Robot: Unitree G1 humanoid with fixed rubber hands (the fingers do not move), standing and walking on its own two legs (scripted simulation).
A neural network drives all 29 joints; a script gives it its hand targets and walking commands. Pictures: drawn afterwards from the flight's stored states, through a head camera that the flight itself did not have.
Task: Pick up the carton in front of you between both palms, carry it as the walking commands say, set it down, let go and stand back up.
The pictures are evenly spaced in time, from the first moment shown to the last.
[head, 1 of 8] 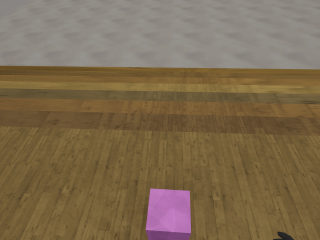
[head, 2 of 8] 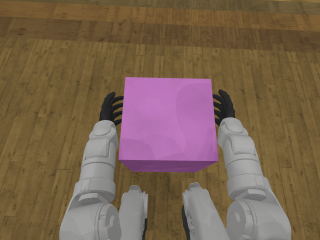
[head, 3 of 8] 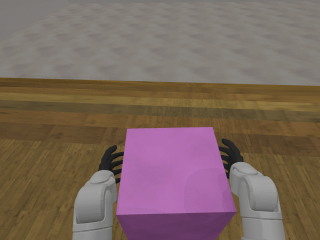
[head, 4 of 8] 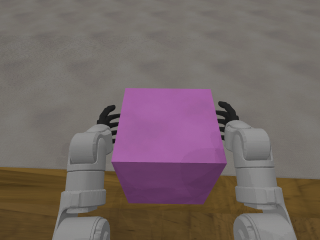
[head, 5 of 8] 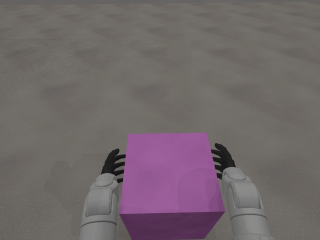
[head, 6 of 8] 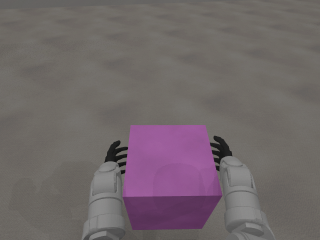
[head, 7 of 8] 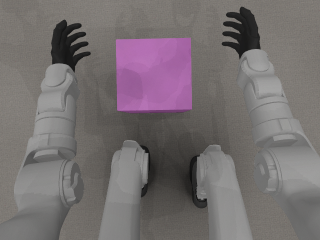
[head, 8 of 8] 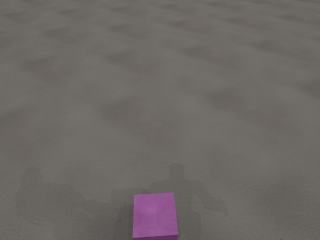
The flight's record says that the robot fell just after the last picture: no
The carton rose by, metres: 0.68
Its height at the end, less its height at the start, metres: -0.82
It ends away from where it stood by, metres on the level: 4.63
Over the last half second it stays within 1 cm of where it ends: yes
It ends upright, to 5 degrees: yes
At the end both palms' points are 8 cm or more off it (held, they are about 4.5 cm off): yes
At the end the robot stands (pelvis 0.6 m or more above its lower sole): yes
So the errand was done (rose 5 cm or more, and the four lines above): yes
